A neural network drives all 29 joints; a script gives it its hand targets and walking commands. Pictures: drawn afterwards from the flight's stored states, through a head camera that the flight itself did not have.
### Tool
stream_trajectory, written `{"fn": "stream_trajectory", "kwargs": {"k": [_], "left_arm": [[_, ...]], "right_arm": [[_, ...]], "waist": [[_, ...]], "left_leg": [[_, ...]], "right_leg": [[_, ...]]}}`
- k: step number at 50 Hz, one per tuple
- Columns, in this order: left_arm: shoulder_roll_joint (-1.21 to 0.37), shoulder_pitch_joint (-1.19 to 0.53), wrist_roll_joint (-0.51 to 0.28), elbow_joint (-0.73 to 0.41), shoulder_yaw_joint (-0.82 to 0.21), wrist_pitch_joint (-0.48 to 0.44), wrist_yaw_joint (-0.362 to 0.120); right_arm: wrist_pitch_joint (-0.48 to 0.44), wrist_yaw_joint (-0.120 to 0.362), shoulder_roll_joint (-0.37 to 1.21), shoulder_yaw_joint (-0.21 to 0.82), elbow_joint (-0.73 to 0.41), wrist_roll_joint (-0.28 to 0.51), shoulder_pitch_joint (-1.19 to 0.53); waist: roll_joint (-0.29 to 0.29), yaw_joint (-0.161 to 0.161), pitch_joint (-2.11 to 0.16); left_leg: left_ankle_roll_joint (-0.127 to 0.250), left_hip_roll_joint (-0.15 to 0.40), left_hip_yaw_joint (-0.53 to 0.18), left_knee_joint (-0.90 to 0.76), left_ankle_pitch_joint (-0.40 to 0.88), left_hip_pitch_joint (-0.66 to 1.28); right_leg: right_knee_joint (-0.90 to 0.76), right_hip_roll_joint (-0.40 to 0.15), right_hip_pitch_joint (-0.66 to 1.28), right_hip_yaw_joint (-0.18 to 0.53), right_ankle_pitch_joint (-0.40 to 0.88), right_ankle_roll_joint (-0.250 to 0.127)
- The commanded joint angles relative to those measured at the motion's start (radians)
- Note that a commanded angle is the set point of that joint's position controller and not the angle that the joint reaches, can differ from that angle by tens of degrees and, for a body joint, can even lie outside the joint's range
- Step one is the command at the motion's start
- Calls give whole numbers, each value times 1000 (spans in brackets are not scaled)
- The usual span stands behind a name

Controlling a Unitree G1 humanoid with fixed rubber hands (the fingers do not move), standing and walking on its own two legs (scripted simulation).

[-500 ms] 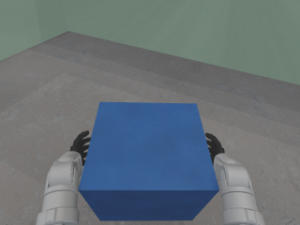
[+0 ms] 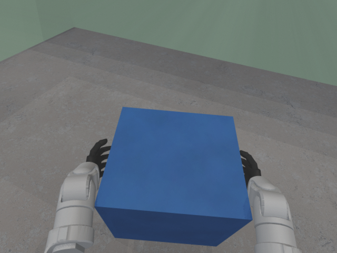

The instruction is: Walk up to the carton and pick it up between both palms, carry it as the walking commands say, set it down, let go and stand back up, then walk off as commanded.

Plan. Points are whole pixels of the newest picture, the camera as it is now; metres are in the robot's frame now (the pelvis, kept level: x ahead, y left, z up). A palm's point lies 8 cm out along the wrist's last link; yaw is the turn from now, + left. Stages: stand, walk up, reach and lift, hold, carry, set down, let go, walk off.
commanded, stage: reach and lift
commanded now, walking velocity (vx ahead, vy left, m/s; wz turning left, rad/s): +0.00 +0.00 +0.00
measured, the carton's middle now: (171, 179) +0.32 +0.00 -0.03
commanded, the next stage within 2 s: hold in 0.54 s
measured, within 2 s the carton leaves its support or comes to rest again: neither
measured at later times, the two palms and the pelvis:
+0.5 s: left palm (89, 176) +0.28 +0.20 +0.05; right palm (254, 188) +0.27 -0.19 +0.04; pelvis -0.02 +0.00 +0.00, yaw +0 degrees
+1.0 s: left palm (90, 175) +0.28 +0.20 +0.04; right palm (253, 187) +0.27 -0.19 +0.04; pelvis -0.01 +0.00 +0.00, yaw +0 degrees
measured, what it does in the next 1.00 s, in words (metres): stands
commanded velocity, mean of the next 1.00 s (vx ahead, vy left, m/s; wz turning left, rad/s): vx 0.00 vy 0.00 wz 0.00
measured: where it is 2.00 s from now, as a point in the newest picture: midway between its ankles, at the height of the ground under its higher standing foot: outside the picture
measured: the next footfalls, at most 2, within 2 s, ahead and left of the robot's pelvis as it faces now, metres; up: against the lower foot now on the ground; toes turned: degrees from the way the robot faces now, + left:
none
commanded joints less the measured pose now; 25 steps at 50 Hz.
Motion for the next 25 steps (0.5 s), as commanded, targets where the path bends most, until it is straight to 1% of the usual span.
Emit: {"fn": "stream_trajectory", "kwargs": {"k": [1, 2, 3, 4, 5, 6, 7, 8, 9, 10, 11, 12, 13, 14, 15, 16, 17, 18, 19, 20, 21, 22, 23, 24, 25], "left_arm": [[-911, -448, -234, -300, -645, -55, -177], [-911, -403, -216, -258, -628, -44, -172], [-932, -382, -218, -271, -633, -51, -174], [-915, -409, -225, -283, -642, -55, -175], [-884, -419, -220, -323, -661, -50, -174], [-894, -425, -227, -316, -659, -47, -167], [-884, -419, -203, -265, -624, -33, -170], [-890, -447, -229, -319, -655, -42, -180], [-900, -445, -246, -324, -670, -47, -177], [-911, -443, -244, -326, -683, -43, -173], [-895, -457, -224, -290, -647, -42, -186], [-896, -458, -240, -333, -680, -43, -182], [-912, -441, -228, -266, -660, -46, -184], [-909, -473, -242, -289, -667, -56, -185], [-906, -459, -217, -277, -676, -42, -183], [-927, -444, -207, -211, -662, -30, -191], [-938, -483, -222, -241, -661, -41, -191], [-908, -486, -204, -239, -633, -41, -192], [-932, -482, -209, -199, -631, -43, -196], [-916, -590, -234, -284, -662, -63, -205], [-943, -548, -222, -224, -648, -57, -205], [-943, -559, -233, -228, -664, -61, -203], [-948, -537, -219, -207, -650, -60, -204], [-974, -535, -227, -187, -652, -55, -202], [-952, -551, -201, -187, -632, -51, -204]], "right_arm": [[-20, 172, 826, 635, -295, 214, -579], [-14, 171, 829, 638, -280, 199, -558], [-24, 177, 840, 678, -352, 224, -594], [-30, 170, 852, 700, -374, 231, -641], [-16, 162, 851, 657, -310, 202, -545], [-7, 167, 859, 661, -295, 216, -562], [-5, 165, 824, 614, -241, 192, -550], [-13, 165, 835, 626, -274, 190, -546], [-8, 162, 869, 647, -255, 196, -508], [-9, 178, 850, 629, -240, 204, -527], [-19, 176, 859, 639, -280, 205, -598], [-14, 177, 855, 645, -281, 206, -561], [-19, 177, 826, 624, -271, 198, -600], [-20, 180, 840, 645, -281, 210, -637], [-16, 184, 856, 624, -235, 199, -568], [-11, 186, 865, 600, -196, 177, -546], [-13, 191, 866, 603, -209, 189, -567], [-5, 203, 858, 572, -153, 184, -558], [-19, 203, 838, 578, -179, 187, -617], [-27, 205, 879, 602, -180, 203, -621], [-39, 208, 866, 603, -198, 192, -638], [-36, 212, 847, 584, -178, 192, -654], [-38, 217, 848, 593, -184, 194, -639], [-38, 219, 843, 584, -183, 194, -659], [-33, 222, 851, 555, -130, 178, -638]], "waist": [[-9, -30, -452], [8, -20, -439], [-10, 1, -478], [-56, 5, -530], [-43, -15, -511], [-44, -18, -438], [21, -21, -368], [-39, -49, -402], [-47, -44, -442], [23, -31, -412], [-21, -26, -424], [4, -35, -421], [-7, -47, -432], [-41, -42, -451], [5, -44, -355], [16, -53, -317], [17, -45, -346], [35, -43, -289], [16, -46, -304], [29, -50, -365], [-17, -42, -373], [19, -56, -346], [10, -48, -350], [28, -45, -365], [9, -51, -296]], "left_leg": [[-2, -104, -137, -21, 299, 279], [-5, -109, -140, -30, 298, 275], [1, -108, -137, -21, 283, 274], [6, -105, -143, -18, 284, 274], [2, -109, -145, -26, 293, 301], [7, -103, -139, -25, 255, 282], [0, -108, -145, -38, 184, 247], [4, -99, -150, -36, 209, 262], [8, -98, -139, -25, 212, 275], [-5, -100, -140, -32, 206, 273], [6, -102, -139, -22, 147, 258], [3, -102, -145, -24, 172, 246], [4, -93, -148, -28, 139, 257], [9, -91, -148, -27, 112, 251], [-1, -103, -134, -31, 77, 243], [0, -106, -123, -34, 16, 257], [1, -97, -129, -35, 19, 226], [-2, -99, -127, -52, -34, 206], [-3, -94, -131, -43, -60, 215], [-3, -107, -122, -31, -41, 210], [-5, -105, -126, -28, -22, 216], [-5, -90, -138, -35, -79, 221], [-7, -92, -132, -40, -70, 217], [-5, -89, -136, -44, -69, 214], [-8, -103, -123, -42, -104, 218]], "right_leg": [[-187, 116, 95, 17, 347, -10], [-195, 109, 82, 14, 346, -8], [-187, 111, 104, 11, 344, -4], [-183, 108, 123, 12, 351, -2], [-194, 107, 100, 16, 364, -3], [-189, 111, 83, 14, 311, -3], [-214, 100, 39, 20, 231, -14], [-208, 111, 59, 12, 250, -15], [-198, 109, 84, 12, 276, -12], [-205, 112, 51, 11, 213, -22], [-207, 101, 50, 16, 180, -18], [-202, 106, 54, 14, 200, -23], [-202, 106, 41, 3, 152, -19], [-196, 112, 38, -1, 118, -22], [-218, 102, -7, 4, 77, -32], [-225, 97, -36, 8, 24, -37], [-211, 105, -6, 0, 22, -34], [-222, 105, -37, -12, -35, -32], [-221, 104, -53, -8, -70, -43], [-220, 103, -25, -2, -49, -44], [-218, 101, -26, -9, -33, -46], [-204, 106, -55, -7, -81, -49], [-211, 106, -40, -16, -70, -47], [-201, 113, -21, -14, -65, -49], [-227, 98, -90, -14, -121, -49]]}}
